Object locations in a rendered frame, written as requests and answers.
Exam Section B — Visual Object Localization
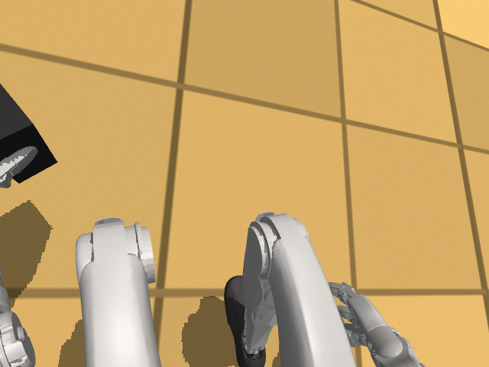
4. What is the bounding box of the carton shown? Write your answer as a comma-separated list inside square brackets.
[0, 83, 57, 183]

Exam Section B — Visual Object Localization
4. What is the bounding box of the right robot hand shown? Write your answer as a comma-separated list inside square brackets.
[328, 282, 387, 348]

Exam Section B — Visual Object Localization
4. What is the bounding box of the left robot hand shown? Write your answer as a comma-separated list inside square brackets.
[0, 146, 37, 188]

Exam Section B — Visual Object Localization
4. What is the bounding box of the right robot arm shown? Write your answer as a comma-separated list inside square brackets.
[365, 326, 426, 367]

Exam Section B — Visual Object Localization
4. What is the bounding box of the right robot foot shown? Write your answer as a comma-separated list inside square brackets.
[225, 275, 266, 367]

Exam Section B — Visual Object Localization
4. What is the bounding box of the left robot arm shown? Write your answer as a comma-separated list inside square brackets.
[0, 263, 36, 367]

